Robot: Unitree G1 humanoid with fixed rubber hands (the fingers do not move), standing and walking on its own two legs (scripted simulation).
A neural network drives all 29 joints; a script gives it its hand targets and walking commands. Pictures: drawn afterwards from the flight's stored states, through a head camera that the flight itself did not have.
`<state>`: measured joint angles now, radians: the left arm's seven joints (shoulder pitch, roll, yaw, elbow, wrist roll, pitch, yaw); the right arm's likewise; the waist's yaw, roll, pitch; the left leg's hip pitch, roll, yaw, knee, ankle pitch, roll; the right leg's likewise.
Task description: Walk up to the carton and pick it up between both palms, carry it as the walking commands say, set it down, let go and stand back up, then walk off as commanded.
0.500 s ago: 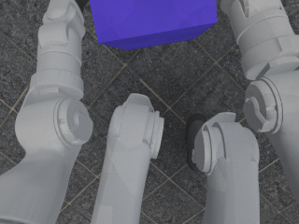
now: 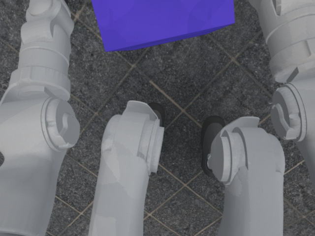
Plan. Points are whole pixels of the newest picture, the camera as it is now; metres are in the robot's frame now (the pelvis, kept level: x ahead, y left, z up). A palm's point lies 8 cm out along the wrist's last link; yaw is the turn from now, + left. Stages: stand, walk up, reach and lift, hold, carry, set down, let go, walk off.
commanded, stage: set down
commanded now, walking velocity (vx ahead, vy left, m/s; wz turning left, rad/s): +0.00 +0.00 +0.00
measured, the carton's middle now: out of the picture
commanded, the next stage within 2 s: let go in 1.22 s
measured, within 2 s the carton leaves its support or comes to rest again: neither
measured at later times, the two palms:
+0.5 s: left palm out of the picture +0.50 +0.31 -0.05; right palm out of the picture +0.60 -0.03 -0.05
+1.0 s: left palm out of the picture +0.49 +0.31 +0.10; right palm out of the picture +0.60 -0.05 +0.11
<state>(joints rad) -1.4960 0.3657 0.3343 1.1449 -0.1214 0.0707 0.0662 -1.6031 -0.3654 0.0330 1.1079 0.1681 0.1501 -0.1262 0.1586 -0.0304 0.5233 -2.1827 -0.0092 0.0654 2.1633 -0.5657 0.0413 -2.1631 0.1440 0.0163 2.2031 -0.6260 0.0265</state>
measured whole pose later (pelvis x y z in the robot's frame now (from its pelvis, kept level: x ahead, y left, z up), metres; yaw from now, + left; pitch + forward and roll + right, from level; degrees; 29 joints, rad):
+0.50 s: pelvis -0.01 +0.00 +0.08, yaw +1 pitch +30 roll -1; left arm -1.45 0.37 0.29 0.83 -0.13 0.25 0.08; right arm -1.63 -0.36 -0.10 0.97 0.08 0.29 -0.13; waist 0.18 -0.04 0.52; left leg -1.92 -0.06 0.00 1.91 -0.52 0.01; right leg -1.87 0.10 -0.01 1.94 -0.60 0.00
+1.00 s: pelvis -0.01 +0.00 +0.22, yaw +1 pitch +28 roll -1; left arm -1.38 0.35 0.29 0.69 -0.15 0.38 0.10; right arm -1.55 -0.40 -0.13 0.85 0.09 0.40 -0.08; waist 0.18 -0.05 0.52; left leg -1.51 -0.06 -0.02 1.39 -0.37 0.02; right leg -1.47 0.10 0.03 1.40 -0.42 0.01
